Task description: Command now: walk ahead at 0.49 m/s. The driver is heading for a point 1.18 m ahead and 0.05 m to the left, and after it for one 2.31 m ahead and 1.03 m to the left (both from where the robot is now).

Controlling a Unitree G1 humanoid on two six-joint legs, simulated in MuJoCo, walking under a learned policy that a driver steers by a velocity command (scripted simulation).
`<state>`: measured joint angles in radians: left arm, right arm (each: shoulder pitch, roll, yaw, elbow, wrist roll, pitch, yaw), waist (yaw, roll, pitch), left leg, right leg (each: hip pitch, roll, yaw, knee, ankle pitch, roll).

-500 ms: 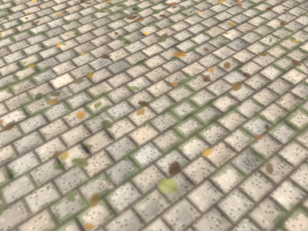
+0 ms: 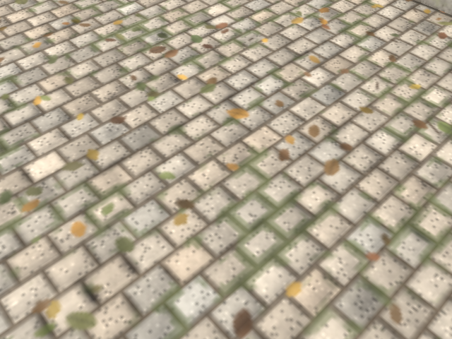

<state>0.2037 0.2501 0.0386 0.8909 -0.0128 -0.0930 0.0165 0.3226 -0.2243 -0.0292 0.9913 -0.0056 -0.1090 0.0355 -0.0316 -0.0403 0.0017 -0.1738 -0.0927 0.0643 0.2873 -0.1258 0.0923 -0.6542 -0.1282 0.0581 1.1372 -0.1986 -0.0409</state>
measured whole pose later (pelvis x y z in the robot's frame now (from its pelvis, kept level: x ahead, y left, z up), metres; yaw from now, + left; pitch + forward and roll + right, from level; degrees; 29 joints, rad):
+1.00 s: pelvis +0.51 -0.02 -0.01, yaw +1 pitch +2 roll +0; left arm 0.28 0.25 0.04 0.97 -0.01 -0.05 0.02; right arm 0.10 -0.23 -0.04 0.91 -0.01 -0.08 0.03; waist 0.01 -0.03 0.05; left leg -0.42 -0.02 0.06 0.46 -0.08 0.07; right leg -0.40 -0.02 0.04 1.13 -0.50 0.03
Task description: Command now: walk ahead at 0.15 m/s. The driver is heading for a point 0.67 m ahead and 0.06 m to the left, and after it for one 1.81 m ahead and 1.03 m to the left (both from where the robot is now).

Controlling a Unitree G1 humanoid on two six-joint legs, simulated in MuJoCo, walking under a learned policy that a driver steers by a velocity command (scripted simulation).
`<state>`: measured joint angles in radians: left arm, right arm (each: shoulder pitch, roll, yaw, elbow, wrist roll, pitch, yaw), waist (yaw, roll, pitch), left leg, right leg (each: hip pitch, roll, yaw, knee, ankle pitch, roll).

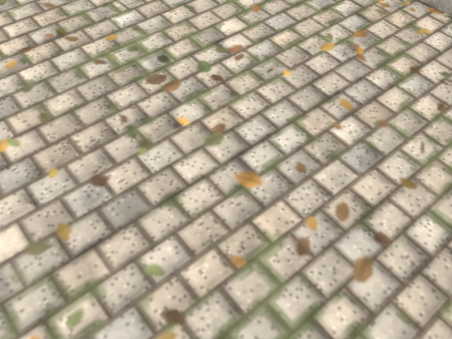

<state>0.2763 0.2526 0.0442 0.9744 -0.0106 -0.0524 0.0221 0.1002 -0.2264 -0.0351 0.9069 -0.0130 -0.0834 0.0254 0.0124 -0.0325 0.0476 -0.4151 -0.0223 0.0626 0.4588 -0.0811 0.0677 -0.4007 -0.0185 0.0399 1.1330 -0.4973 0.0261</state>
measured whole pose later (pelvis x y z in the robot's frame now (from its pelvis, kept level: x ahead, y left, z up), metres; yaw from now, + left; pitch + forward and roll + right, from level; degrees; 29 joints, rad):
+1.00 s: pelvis +0.08 -0.02 +0.01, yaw +1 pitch -1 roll +0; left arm 0.24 0.18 0.04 1.11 0.00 -0.01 0.05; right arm 0.17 -0.19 -0.03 1.10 0.00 0.00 -0.03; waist 0.00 0.00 0.04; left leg -0.23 0.00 0.04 0.49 -0.24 0.03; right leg -0.17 -0.02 -0.01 0.49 -0.29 0.02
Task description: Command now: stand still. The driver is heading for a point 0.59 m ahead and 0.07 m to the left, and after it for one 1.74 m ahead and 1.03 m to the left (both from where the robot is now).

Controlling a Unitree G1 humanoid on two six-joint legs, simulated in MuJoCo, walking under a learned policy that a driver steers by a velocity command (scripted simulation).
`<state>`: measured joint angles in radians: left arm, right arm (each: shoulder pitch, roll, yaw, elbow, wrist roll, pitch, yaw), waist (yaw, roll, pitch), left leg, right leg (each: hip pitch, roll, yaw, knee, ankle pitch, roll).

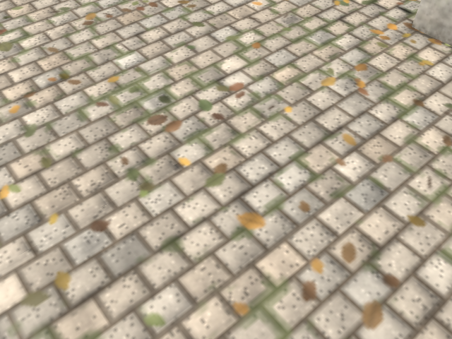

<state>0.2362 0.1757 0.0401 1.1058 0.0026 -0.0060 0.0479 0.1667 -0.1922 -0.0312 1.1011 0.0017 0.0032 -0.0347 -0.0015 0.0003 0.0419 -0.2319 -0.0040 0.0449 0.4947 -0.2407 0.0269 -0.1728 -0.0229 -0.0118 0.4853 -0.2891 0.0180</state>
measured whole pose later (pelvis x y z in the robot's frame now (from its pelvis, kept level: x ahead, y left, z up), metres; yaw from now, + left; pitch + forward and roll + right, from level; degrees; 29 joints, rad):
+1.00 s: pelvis +0.27 -0.01 -0.03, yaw -1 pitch +3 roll +1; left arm 0.51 0.20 0.05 1.11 0.00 -0.07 0.02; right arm -0.09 -0.22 -0.05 0.88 0.02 -0.10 0.05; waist 0.06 0.00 0.05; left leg -0.54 -0.01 0.08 0.57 -0.08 0.10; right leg 0.09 -0.06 -0.04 0.53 -0.49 0.01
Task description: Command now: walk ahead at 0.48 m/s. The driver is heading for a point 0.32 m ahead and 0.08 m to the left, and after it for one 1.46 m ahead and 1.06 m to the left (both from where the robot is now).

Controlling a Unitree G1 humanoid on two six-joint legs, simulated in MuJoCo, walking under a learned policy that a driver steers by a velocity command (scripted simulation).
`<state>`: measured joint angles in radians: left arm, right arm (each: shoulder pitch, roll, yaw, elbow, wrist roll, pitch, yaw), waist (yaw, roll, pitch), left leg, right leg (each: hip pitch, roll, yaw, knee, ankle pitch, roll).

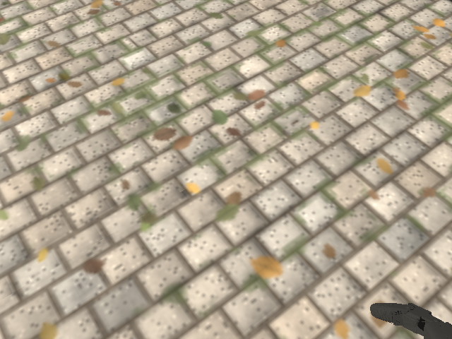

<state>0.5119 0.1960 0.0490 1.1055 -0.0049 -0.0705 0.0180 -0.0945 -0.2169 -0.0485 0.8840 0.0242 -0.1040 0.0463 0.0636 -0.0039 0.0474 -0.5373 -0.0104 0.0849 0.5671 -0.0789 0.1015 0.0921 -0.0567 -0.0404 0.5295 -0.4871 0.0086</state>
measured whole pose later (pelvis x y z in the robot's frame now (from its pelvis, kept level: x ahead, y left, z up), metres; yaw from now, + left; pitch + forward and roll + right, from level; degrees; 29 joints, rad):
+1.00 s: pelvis +0.27 +0.02 +0.02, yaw +27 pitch +2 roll -2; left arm 0.08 0.30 0.09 0.85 0.01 0.01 0.04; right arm 0.22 -0.27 -0.09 0.76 -0.01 0.03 -0.01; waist 0.00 -0.03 0.03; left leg -0.33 0.00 0.00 0.57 -0.28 0.05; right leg -0.55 -0.06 -0.05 0.99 -0.45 0.04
